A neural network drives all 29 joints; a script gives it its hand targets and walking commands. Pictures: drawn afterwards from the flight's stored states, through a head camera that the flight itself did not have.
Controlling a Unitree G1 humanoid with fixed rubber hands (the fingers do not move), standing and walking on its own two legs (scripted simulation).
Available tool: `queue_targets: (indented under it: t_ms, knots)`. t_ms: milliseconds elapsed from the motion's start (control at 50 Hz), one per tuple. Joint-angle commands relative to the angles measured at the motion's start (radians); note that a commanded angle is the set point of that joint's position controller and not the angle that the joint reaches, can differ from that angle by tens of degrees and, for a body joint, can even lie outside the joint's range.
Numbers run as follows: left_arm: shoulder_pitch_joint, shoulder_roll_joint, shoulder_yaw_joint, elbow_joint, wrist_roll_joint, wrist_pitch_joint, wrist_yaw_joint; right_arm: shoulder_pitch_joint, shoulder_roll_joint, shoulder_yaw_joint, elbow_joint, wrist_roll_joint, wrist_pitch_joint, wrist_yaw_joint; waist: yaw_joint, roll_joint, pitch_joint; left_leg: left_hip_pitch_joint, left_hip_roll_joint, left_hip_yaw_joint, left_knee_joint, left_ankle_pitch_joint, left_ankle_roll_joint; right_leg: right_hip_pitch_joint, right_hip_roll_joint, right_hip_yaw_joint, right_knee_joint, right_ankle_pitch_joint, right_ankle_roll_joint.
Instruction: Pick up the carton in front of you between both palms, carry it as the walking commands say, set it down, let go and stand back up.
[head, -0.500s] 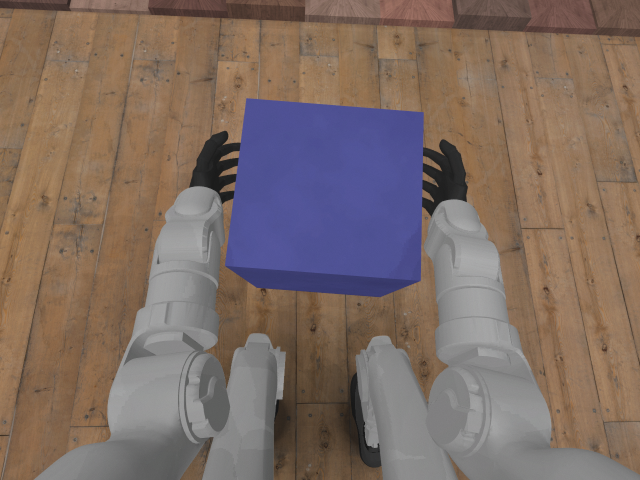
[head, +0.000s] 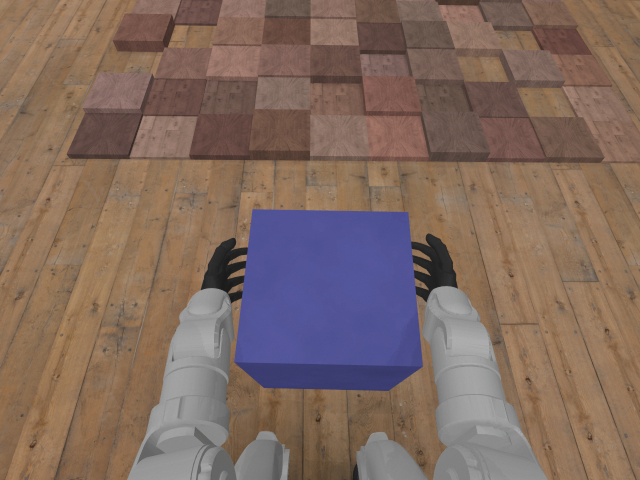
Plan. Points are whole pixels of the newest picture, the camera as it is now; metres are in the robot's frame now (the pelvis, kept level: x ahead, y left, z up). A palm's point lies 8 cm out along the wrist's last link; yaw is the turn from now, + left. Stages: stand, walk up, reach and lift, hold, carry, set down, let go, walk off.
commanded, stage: reach and lift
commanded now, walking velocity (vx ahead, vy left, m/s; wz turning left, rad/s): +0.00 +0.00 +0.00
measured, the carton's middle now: (327, 310) +0.35 +0.00 -0.10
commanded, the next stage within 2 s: hold in 1.38 s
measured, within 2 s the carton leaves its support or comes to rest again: neither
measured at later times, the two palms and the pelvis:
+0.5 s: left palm (195, 289) +0.31 +0.15 +0.08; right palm (477, 275) +0.32 -0.15 +0.09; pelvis +0.02 +0.00 +0.06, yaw +0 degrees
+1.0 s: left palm (191, 277) +0.32 +0.15 +0.09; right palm (477, 266) +0.32 -0.15 +0.10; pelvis +0.02 +0.00 +0.07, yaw +0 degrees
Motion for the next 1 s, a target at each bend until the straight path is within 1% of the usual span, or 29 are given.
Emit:
queue_targets:
  t_ms: [0, 140, 260, 300, 360, 440, 460, 520, 620, 720, 980]
  knots:
    - [-0.52, -1.028, -0.579, -0.027, -0.167, -0.03, -0.226, -0.448, 1.042, 0.628, 0.095, 0.139, 0.033, 0.266, 0.01, 0.027, -0.478, 0.468, -0.097, -0.008, -0.178, 0.289, 0.019, 0.321, 0.087, 0.0, -0.208, 0.272, -0.006]
    - [-0.399, -1.015, -0.619, -0.109, -0.184, 0.025, -0.224, -0.317, 1.029, 0.663, 0.03, 0.143, 0.089, 0.276, 0.012, 0.023, -0.357, 0.655, -0.082, -0.017, -0.338, 0.389, 0.016, 0.53, 0.073, 0.009, -0.367, 0.386, -0.006]
    - [-0.333, -0.997, -0.661, -0.212, -0.203, 0.104, -0.223, -0.24, 1.015, 0.687, -0.044, 0.165, 0.164, 0.291, 0.011, 0.017, -0.225, 0.782, -0.072, -0.017, -0.465, 0.389, 0.01, 0.675, 0.059, 0.012, -0.492, 0.402, -0.004]
    - [-0.319, -0.99, -0.648, -0.22, -0.198, 0.134, -0.223, -0.23, 0.999, 0.673, -0.048, 0.161, 0.192, 0.296, 0.011, 0.019, -0.156, 0.798, -0.07, -0.014, -0.502, 0.352, 0.012, 0.697, 0.055, 0.011, -0.53, 0.369, -0.006]
    - [-0.31, -0.977, -0.602, -0.2, -0.179, 0.167, -0.229, -0.234, 0.978, 0.627, -0.036, 0.141, 0.223, 0.304, 0.012, 0.017, -0.057, 0.804, -0.067, -0.011, -0.542, 0.267, 0.018, 0.701, 0.05, 0.011, -0.57, 0.285, -0.014]
    - [-0.369, -0.967, -0.529, -0.154, -0.145, 0.18, -0.243, -0.295, 0.967, 0.553, 0.01, 0.108, 0.233, 0.319, 0.016, 0.017, 0.016, 0.795, -0.062, -0.001, -0.557, 0.162, 0.024, 0.676, 0.043, 0.002, -0.588, 0.17, -0.023]
    - [-0.393, -0.974, -0.531, -0.153, -0.146, 0.177, -0.246, -0.319, 0.974, 0.554, 0.01, 0.109, 0.23, 0.322, 0.016, 0.017, 0.012, 0.798, -0.061, 0.001, -0.554, 0.15, 0.024, 0.675, 0.041, 0.0, -0.587, 0.156, -0.024]
    - [-0.457, -0.997, -0.549, -0.172, -0.159, 0.169, -0.252, -0.383, 0.993, 0.571, -0.012, 0.119, 0.221, 0.328, 0.014, 0.018, -0.044, 0.816, -0.059, 0.001, -0.543, 0.168, 0.024, 0.695, 0.041, -0.002, -0.577, 0.172, -0.024]
    - [-0.483, -1.005, -0.563, -0.18, -0.16, 0.17, -0.252, -0.41, 0.993, 0.587, -0.024, 0.121, 0.22, 0.328, 0.011, 0.019, -0.082, 0.832, -0.06, 0.003, -0.544, 0.175, 0.02, 0.721, 0.045, -0.006, -0.574, 0.178, -0.021]
    - [-0.46, -0.998, -0.565, -0.188, -0.156, 0.179, -0.246, -0.393, 0.973, 0.587, -0.035, 0.117, 0.227, 0.327, 0.012, 0.023, -0.085, 0.857, -0.061, 0.002, -0.559, 0.204, 0.015, 0.739, 0.049, -0.008, -0.585, 0.206, -0.021]
    - [-0.34, -0.988, -0.594, -0.271, -0.178, 0.21, -0.231, -0.284, 0.941, 0.615, -0.12, 0.138, 0.254, 0.322, 0.011, 0.032, -0.093, 0.93, -0.064, -0.009, -0.592, 0.364, 0.003, 0.801, 0.06, -0.007, -0.612, 0.355, -0.015]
